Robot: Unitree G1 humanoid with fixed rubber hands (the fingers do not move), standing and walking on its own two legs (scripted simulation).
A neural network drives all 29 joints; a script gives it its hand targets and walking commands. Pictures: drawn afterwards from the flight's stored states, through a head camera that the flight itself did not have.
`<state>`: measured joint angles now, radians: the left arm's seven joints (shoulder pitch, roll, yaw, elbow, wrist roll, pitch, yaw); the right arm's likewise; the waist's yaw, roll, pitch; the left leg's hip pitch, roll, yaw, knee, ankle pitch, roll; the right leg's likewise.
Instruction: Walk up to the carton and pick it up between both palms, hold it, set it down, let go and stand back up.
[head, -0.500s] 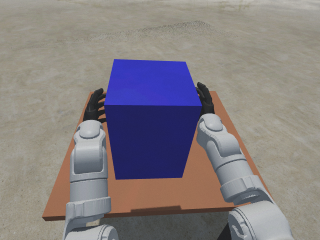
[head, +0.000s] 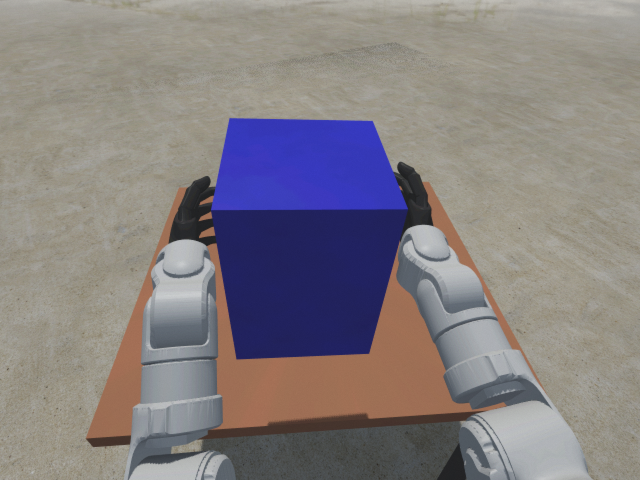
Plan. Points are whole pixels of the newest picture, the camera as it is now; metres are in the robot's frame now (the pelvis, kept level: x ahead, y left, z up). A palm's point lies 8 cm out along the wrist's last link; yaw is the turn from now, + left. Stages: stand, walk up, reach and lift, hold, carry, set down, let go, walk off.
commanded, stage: hold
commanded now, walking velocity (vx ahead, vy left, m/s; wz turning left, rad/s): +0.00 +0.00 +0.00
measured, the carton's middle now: (303, 242) +0.38 +0.00 +0.15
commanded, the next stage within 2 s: none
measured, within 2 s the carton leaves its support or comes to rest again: neither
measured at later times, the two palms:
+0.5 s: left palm (186, 245) +0.36 +0.14 +0.18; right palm (409, 224) +0.37 -0.13 +0.19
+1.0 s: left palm (187, 247) +0.36 +0.14 +0.18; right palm (408, 226) +0.37 -0.13 +0.18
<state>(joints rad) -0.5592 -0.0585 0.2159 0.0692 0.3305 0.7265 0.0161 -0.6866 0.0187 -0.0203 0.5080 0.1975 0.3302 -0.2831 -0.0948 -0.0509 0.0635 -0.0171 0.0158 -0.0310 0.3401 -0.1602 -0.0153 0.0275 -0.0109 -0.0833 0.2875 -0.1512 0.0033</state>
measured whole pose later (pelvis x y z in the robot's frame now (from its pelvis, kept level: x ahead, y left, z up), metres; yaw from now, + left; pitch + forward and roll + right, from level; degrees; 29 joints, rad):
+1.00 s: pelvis +0.00 +0.00 +0.00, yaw -1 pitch -9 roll -1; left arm -0.57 -0.09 0.26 0.09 0.36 0.72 0.00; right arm -0.70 0.01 -0.01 0.55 0.20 0.32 -0.28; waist -0.08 -0.06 0.06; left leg -0.02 0.02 -0.02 0.34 -0.16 -0.02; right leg 0.03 0.00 -0.07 0.28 -0.14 0.00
